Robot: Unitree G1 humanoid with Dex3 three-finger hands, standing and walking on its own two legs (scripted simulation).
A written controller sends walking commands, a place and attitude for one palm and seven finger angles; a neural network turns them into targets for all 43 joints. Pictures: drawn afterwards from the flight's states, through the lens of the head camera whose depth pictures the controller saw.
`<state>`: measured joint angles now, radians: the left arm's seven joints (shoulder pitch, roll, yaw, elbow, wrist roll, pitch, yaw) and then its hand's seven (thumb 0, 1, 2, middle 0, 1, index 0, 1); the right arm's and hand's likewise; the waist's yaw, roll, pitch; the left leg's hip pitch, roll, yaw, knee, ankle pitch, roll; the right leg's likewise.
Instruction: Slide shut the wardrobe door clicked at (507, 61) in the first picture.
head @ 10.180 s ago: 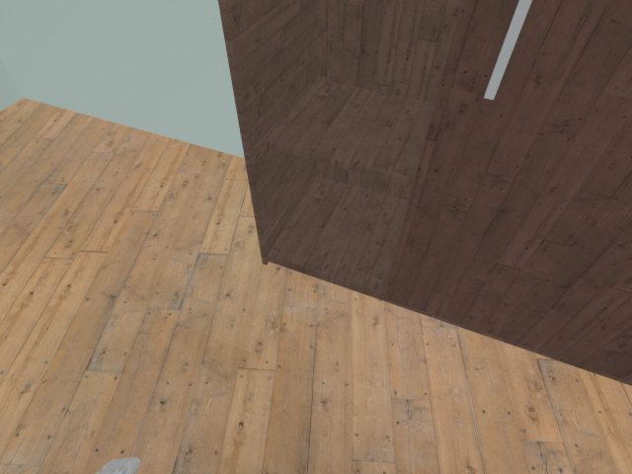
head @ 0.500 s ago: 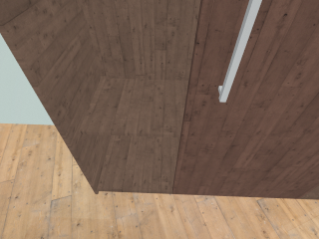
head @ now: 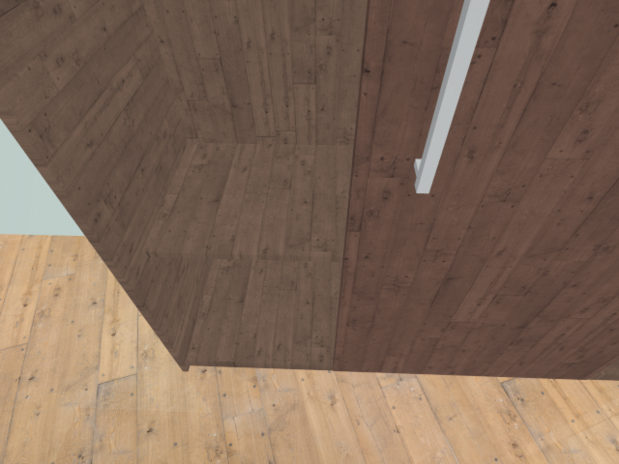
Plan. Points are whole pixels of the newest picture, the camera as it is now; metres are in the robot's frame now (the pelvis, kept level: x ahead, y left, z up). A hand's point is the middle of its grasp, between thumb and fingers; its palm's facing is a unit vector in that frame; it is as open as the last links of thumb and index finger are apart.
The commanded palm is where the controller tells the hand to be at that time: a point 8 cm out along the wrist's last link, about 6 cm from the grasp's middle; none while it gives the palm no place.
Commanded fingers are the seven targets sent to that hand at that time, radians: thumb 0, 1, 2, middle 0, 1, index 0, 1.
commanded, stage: come to a stop and stand still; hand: right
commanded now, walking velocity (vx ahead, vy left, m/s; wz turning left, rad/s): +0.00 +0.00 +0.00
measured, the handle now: (449, 75) +0.48 -0.13 +0.27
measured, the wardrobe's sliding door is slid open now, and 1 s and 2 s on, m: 0.48 0.48 0.48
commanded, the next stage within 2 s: none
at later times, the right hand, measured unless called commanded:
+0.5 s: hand out of the picture -0.05 -0.21 -0.17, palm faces -0.02 +0.98 -0.18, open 7.4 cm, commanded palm none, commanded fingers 0.00 -0.90 -0.90 0.20 0.30 0.20 0.30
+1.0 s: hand out of the picture -0.12 -0.24 -0.17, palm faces +0.05 +0.98 -0.17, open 7.4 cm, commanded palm none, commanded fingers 0.00 -0.90 -0.90 0.20 0.30 0.20 0.30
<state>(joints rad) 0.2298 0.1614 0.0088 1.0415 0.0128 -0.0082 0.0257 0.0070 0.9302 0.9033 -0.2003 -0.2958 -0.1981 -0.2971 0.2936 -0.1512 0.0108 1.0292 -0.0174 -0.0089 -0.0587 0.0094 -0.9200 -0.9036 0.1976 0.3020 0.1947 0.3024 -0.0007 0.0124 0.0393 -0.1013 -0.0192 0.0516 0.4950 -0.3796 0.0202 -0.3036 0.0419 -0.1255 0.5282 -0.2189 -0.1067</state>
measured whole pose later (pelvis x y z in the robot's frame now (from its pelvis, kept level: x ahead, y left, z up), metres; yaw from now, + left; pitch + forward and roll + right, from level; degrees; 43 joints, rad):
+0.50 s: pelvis -0.01 -0.04 +0.01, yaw +2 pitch +0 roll +1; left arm 0.25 0.15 0.01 1.11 0.00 0.01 0.02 0.00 0.92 0.90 -0.20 -0.30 -0.20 -0.30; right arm 0.36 -0.16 0.02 1.11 -0.03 0.01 -0.05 0.00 -0.91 -0.90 0.20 0.30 0.19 0.30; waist -0.01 0.03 0.05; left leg -0.10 0.05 0.00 0.44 -0.33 -0.03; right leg -0.23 0.11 -0.17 0.34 -0.12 -0.15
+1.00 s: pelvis -0.04 -0.09 +0.00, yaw +1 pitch -2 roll +2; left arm 0.22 0.17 0.04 1.12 -0.01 0.04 0.02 0.00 0.92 0.90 -0.20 -0.30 -0.20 -0.30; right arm 0.43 -0.11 -0.01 1.15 -0.02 0.01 -0.06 0.00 -0.91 -0.90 0.20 0.30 0.20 0.30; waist -0.02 -0.02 0.07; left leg -0.12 0.07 0.00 0.44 -0.30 -0.01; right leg -0.25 0.13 -0.18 0.34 -0.11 -0.01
